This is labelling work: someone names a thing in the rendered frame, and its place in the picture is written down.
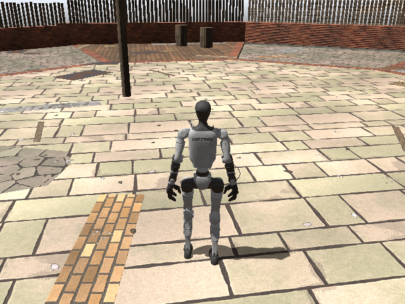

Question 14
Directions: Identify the right robot forearm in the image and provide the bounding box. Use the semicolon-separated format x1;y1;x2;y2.
225;154;237;186

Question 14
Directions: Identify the left robot forearm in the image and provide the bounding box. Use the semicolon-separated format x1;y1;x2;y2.
168;154;180;185

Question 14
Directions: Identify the robot right foot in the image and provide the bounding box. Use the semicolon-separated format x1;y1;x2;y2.
209;248;218;265

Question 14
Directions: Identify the robot right shin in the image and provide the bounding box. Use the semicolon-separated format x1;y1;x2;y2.
210;213;220;257

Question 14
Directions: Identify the robot left upper arm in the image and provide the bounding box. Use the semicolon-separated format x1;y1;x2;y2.
173;128;190;163

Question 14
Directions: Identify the robot right upper arm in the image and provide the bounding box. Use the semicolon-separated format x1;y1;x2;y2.
216;128;232;164

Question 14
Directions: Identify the robot left hand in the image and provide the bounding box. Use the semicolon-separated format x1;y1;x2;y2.
166;183;181;201

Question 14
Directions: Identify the robot right hand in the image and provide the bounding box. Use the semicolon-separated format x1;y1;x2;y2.
223;184;239;201

